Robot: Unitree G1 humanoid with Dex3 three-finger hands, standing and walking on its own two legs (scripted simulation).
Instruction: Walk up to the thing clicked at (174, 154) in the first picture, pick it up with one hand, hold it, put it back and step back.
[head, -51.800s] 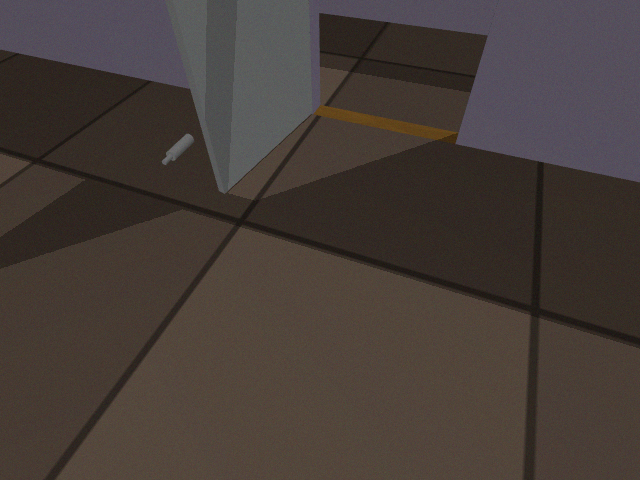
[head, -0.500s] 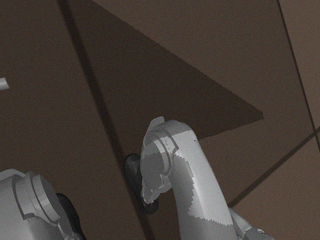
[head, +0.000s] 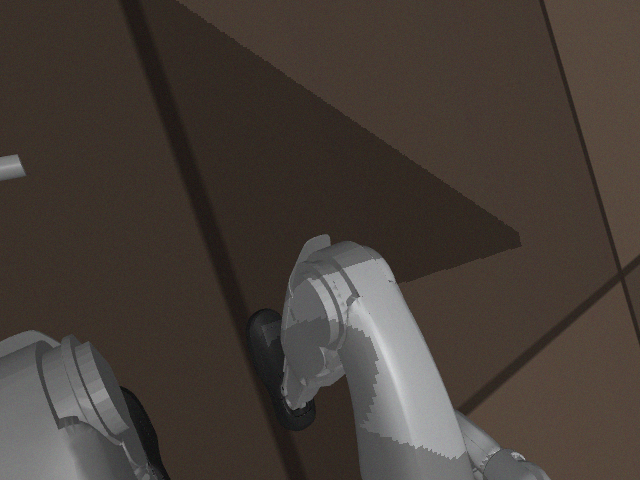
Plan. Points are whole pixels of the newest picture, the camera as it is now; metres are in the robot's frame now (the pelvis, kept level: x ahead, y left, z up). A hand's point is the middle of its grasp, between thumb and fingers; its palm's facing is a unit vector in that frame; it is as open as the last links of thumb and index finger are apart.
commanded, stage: close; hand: left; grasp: from above
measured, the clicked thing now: out of the picture +0.47 +0.33 -0.27
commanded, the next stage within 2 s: settle in 1.08 s
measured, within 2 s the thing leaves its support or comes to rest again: leaves its support in 1.56 s
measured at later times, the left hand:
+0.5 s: hand out of the picture +0.45 +0.34 -0.25, palm faces -0.46 -0.15 -0.87, open 10.2 cm
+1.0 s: hand out of the picture +0.45 +0.34 -0.25, palm faces -0.45 -0.15 -0.88, open 9.0 cm
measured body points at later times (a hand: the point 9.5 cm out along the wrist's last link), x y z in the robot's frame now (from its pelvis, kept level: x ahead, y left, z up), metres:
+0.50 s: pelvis +0.00 +0.00 +0.00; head +0.28 +0.13 +0.32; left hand +0.47 +0.34 -0.20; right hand +0.06 -0.25 -0.05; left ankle +0.06 +0.12 -0.27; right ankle +0.12 -0.11 -0.27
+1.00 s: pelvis +0.00 +0.00 +0.00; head +0.27 +0.14 +0.33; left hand +0.46 +0.34 -0.20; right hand +0.07 -0.25 -0.05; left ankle +0.06 +0.12 -0.27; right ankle +0.12 -0.11 -0.27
